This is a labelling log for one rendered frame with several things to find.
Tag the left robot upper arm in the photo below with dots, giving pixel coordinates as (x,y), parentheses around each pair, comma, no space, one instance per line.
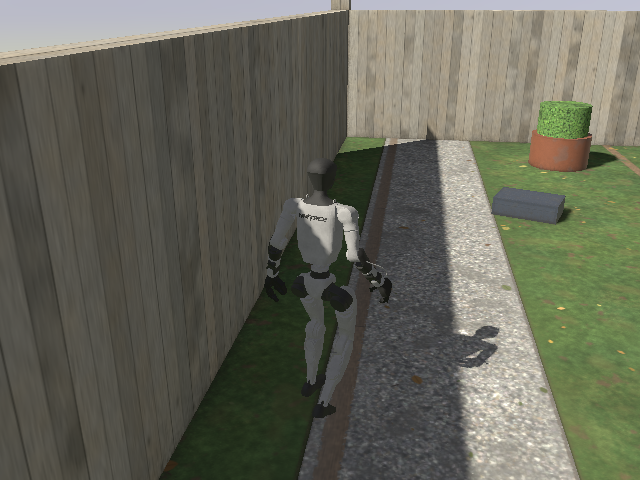
(284,223)

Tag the robot right shin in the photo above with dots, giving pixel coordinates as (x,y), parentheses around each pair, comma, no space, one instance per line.
(335,371)

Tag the robot left shin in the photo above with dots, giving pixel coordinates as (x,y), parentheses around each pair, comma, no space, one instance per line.
(313,351)

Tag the right robot hand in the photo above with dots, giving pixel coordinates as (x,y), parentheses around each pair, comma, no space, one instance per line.
(384,290)

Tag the left robot hand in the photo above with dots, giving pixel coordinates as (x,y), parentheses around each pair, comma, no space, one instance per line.
(278,284)

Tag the right robot upper arm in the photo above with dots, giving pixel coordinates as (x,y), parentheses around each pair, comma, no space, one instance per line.
(349,216)

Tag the right robot forearm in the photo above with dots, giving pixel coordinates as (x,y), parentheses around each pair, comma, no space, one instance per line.
(368,270)

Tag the left robot forearm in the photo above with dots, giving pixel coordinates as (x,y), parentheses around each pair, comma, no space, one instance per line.
(274,260)

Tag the robot shin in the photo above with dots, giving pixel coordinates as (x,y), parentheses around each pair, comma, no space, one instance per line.
(313,351)
(335,371)

